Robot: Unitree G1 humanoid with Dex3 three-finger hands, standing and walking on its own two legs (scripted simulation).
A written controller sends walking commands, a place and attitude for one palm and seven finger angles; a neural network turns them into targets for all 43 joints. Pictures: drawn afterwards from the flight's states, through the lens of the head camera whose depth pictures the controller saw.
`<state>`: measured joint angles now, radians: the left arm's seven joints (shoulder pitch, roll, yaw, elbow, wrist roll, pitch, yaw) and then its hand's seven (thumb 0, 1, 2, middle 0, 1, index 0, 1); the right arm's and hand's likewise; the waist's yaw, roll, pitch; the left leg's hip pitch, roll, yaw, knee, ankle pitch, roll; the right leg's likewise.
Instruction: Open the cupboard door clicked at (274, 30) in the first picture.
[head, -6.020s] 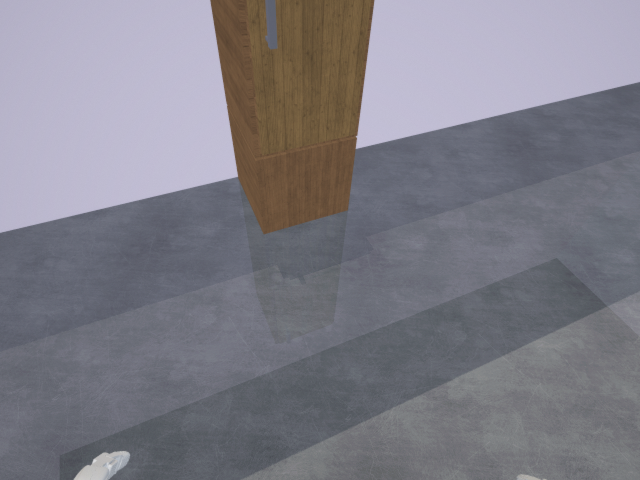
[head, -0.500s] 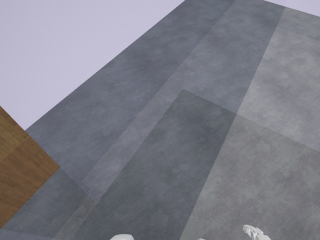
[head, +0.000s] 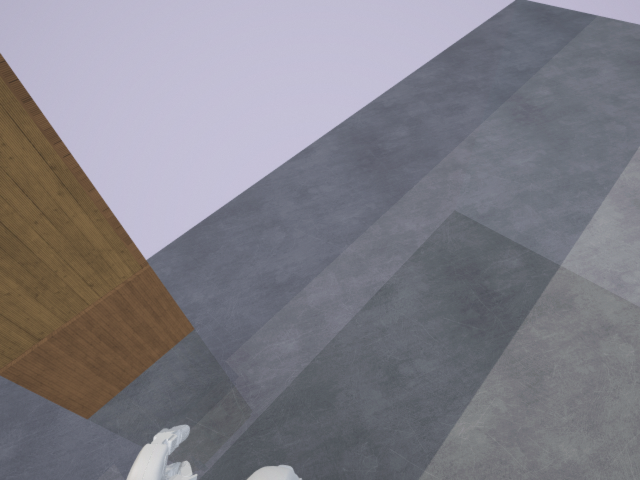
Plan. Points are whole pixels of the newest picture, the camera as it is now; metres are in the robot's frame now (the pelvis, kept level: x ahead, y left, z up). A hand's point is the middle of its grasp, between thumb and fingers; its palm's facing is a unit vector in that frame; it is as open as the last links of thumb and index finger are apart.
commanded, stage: turn to face it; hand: left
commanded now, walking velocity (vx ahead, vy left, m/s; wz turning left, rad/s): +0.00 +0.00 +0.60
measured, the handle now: out of the picture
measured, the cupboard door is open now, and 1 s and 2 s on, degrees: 0 0 0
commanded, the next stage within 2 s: take the last steps up to it in 1.22 s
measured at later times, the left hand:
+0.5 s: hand out of the picture -0.06 +0.27 -0.18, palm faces +0.36 -0.90 -0.26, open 7.4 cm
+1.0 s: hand out of the picture -0.02 +0.24 -0.13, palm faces +0.55 -0.78 -0.31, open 7.4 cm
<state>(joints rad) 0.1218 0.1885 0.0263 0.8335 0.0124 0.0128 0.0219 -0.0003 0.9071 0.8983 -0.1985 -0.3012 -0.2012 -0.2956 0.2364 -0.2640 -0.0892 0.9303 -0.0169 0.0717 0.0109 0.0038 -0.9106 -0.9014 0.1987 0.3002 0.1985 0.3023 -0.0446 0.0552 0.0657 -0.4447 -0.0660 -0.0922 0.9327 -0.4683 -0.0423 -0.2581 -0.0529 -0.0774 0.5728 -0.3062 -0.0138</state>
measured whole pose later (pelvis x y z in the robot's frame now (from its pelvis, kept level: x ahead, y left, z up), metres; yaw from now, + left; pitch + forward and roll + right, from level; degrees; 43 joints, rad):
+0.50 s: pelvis -0.02 +0.05 +0.00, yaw +18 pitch +0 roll -1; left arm 0.24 0.29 0.08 0.94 0.02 0.09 0.02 0.00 0.91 0.90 -0.20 -0.30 -0.20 -0.30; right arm 0.14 -0.23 -0.05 0.89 -0.01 0.02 0.02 0.00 -0.91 -0.90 0.20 0.30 0.20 0.30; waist 0.02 -0.06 0.09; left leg -0.30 0.01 0.06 0.62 -0.31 0.05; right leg -0.44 -0.14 -0.10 1.09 -0.50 0.09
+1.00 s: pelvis -0.02 -0.01 +0.00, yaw +35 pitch -1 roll +1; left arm 0.13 0.20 0.03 0.85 0.01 0.03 0.03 0.00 0.91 0.90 -0.20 -0.30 -0.20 -0.30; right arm 0.26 -0.25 -0.08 0.94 -0.02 0.07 0.01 0.00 -0.91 -0.90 0.20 0.30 0.20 0.30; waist -0.04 0.07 0.05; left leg -0.43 -0.10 -0.14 0.77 -0.40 -0.02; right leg -0.25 -0.02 -0.03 0.55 -0.29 0.00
